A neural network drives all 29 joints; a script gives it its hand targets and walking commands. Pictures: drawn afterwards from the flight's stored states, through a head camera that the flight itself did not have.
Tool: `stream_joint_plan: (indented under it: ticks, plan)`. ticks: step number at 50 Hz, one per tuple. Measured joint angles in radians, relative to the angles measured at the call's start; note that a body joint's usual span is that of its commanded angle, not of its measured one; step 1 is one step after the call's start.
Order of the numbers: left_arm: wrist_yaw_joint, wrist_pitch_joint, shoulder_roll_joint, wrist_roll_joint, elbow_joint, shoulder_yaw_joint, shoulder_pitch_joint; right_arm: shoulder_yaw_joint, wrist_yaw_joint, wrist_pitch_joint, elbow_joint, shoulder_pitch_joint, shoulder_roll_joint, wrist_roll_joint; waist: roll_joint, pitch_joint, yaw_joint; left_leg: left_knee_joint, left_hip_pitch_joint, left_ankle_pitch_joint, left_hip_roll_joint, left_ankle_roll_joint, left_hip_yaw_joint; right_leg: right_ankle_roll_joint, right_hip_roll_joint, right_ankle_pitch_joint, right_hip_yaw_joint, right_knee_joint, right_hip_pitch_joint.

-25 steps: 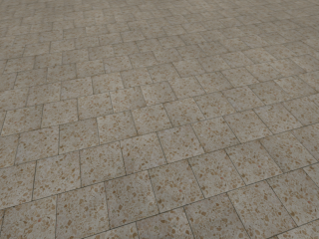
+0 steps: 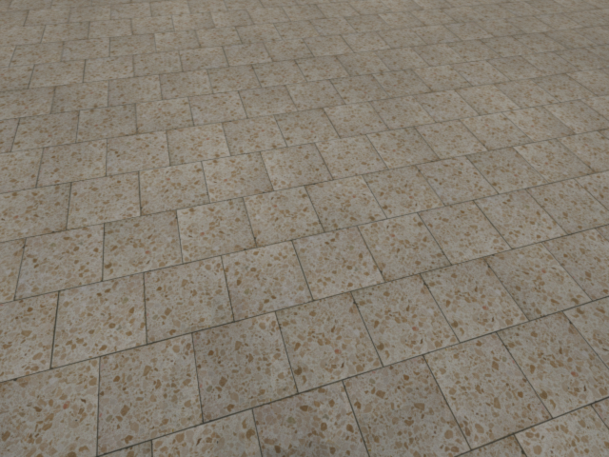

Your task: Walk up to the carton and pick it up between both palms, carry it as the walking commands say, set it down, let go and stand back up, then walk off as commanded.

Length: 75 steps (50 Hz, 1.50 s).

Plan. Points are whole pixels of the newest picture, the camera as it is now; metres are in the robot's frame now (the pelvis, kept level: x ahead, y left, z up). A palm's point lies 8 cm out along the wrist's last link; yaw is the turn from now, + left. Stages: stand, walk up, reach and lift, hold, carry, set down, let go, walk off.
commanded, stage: stand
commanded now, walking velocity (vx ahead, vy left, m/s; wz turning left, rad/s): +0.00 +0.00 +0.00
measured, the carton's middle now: out of the picture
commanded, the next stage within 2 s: none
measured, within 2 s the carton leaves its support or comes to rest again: neither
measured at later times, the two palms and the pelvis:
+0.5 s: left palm out of the picture +0.02 +0.28 -0.13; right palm out of the picture +0.03 -0.26 -0.13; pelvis +0.00 +0.01 +0.01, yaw +1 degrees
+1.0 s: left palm out of the picture +0.09 +0.29 -0.11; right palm out of the picture +0.10 -0.29 -0.12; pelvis +0.02 +0.00 +0.01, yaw +1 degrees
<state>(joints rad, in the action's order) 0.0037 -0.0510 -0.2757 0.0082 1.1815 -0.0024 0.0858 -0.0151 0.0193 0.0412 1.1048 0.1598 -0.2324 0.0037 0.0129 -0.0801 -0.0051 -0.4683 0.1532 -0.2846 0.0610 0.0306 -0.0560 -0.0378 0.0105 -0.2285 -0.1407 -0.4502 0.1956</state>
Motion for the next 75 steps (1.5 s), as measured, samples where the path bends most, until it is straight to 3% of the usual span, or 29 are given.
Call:
stream_joint_plan:
  ticks: [18, 30, 75]
  plan:
    - [-0.008, 0.063, 0.028, 0.008, 0.030, 0.005, 0.089, 0.036, -0.008, -0.045, 0.038, 0.078, 0.008, 0.012, -0.022, 0.028, -0.008, 0.110, -0.053, 0.063, -0.021, -0.015, -0.003, 0.014, 0.009, 0.063, 0.006, 0.106, -0.052]
    - [-0.004, 0.071, -0.027, 0.010, -0.002, -0.003, 0.032, 0.036, -0.005, -0.055, 0.006, 0.023, -0.057, 0.013, -0.025, 0.015, -0.011, 0.140, -0.089, 0.070, -0.030, -0.013, 0.011, 0.016, 0.017, 0.051, -0.003, 0.110, -0.081]
    - [-0.008, 0.077, -0.054, 0.001, -0.012, 0.001, -0.025, 0.015, -0.007, -0.051, 0.004, -0.031, -0.093, 0.001, -0.039, 0.032, 0.001, 0.183, -0.148, 0.045, 0.002, 0.019, 0.015, -0.004, -0.018, 0.015, 0.004, 0.134, -0.130]
